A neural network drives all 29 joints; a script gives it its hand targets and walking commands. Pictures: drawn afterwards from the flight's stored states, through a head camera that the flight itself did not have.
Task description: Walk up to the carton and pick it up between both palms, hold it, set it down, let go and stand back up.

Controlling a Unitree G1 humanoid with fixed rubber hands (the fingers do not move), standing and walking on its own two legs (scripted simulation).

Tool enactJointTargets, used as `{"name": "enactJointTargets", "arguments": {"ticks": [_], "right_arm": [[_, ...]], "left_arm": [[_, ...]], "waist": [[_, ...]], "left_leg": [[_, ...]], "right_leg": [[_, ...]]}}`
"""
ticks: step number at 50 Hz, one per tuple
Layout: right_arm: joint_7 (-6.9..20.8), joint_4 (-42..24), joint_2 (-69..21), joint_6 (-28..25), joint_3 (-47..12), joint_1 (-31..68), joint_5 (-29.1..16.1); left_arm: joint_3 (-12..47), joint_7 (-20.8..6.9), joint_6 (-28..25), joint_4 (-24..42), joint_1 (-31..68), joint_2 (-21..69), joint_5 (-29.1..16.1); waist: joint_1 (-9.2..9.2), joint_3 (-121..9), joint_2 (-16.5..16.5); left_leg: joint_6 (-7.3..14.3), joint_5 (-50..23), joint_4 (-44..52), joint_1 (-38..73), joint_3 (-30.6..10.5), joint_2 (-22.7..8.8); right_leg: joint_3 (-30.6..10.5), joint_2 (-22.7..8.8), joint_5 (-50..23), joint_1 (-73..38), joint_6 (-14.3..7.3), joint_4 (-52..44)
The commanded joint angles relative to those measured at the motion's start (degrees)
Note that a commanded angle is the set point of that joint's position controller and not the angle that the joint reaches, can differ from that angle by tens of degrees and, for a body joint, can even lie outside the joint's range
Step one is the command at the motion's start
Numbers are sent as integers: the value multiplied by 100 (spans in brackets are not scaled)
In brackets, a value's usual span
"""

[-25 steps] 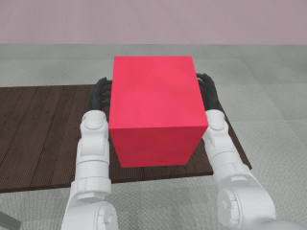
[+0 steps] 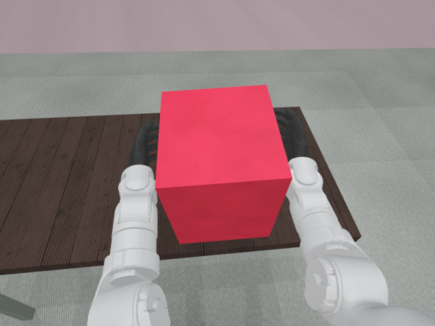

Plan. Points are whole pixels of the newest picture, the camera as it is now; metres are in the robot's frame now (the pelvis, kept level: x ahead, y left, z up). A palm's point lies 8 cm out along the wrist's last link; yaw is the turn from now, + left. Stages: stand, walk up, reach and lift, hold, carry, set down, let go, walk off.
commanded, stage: set down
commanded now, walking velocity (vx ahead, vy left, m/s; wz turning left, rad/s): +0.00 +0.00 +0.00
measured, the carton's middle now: (219, 170) +0.40 -0.01 +0.05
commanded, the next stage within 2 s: none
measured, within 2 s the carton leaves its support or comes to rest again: neither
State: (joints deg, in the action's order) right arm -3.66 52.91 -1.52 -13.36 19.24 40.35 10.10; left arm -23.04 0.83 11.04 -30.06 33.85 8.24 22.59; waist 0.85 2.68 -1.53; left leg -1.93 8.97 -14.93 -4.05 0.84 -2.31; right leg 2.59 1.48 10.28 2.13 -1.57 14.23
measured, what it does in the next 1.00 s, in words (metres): stands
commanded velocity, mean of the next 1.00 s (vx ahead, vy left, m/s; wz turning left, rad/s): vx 0.00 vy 0.00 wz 0.00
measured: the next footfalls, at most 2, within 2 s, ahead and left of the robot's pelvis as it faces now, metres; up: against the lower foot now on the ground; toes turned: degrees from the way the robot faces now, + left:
none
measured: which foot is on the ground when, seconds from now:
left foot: down 0.00-1.00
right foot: down 0.00-1.00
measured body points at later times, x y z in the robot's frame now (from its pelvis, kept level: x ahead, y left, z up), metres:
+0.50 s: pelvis +0.00 +0.00 +0.00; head +0.03 +0.00 +0.45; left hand +0.40 +0.14 +0.06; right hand +0.41 -0.15 +0.09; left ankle -0.01 +0.14 -0.75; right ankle -0.03 -0.09 -0.75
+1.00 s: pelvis +0.01 +0.00 +0.00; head +0.06 +0.00 +0.45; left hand +0.40 +0.13 +0.03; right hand +0.42 -0.16 +0.06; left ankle -0.01 +0.14 -0.75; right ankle -0.03 -0.09 -0.75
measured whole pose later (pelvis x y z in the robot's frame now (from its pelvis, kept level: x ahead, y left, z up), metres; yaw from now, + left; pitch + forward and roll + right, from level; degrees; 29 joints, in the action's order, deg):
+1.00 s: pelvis +0.01 +0.00 +0.00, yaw -2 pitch +7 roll +0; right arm 1.5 56.4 -2.9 -16.3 30.5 42.7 22.1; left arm -28.2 3.8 -0.6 -42.1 34.9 9.1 23.5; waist -0.2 -1.2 -0.6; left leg -2.1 8.9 -16.0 -14.1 2.5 -2.9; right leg 1.2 1.9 10.4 13.6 -1.8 16.9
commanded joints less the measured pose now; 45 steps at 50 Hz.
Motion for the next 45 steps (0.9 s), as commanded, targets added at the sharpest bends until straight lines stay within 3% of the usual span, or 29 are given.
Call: {"name": "enactJointTargets", "arguments": {"ticks": [1,6,10,12,17,21,26,32,40,45], "right_arm": [[674,-474,-2653,-249,-1492,2758,259],[763,-128,-2601,-216,-1194,2694,412],[812,-39,-2645,-138,-988,2698,545],[845,-70,-2693,-196,-990,2704,602],[917,134,-2719,-200,-717,2732,810],[974,268,-2768,-62,-487,2582,943],[1021,238,-2810,-146,-370,2705,1152],[1102,261,-2878,-163,-339,2653,1170],[1112,498,-2884,-202,-381,2412,1171],[1034,474,-2962,-364,-315,2523,1363]], "left_arm": [[1996,-366,-566,452,3124,2792,-279],[1735,-286,-610,188,3068,2790,-139],[1551,-294,-587,81,3133,2727,-113],[1607,-239,-699,121,3202,2745,-137],[1522,-158,-868,-65,3376,2813,-62],[1292,-191,-864,-219,3348,2737,-31],[1203,-139,-1056,-387,3442,2728,-20],[1117,-64,-1168,-459,3454,2703,42],[1068,-24,-1280,-482,3282,2717,86],[1178,7,-1564,-673,3424,2738,30]], "waist": [[-61,-2577,23],[-97,-2304,94],[-115,-2196,74],[-134,-2564,102],[-86,-2575,192],[-48,-2364,58],[-70,-2705,-53],[-186,-2840,52],[-201,-2829,33],[-105,-3090,-44]], "left_leg": [[49,-2006,-231,638,547,170],[23,-2029,-242,791,526,103],[108,-1494,-85,437,570,134],[99,-1745,-170,562,582,115],[49,-1699,-178,553,556,81],[135,-1392,-66,388,598,76],[147,-1599,-161,333,611,73],[132,-1842,-233,435,604,54],[132,-2036,-325,332,614,43],[141,-1912,-338,-17,587,54]], "right_leg": [[424,8,-2984,-693,470,351],[422,38,-2601,-296,392,219],[353,-32,-2399,-381,421,235],[353,-21,-2689,-371,440,325],[359,-33,-2490,-127,420,306],[311,-52,-2232,-93,444,275],[309,-51,-2492,-94,477,388],[300,-38,-2570,95,449,430],[243,-50,-2841,120,439,470],[191,-106,-3163,-104,452,581]]}}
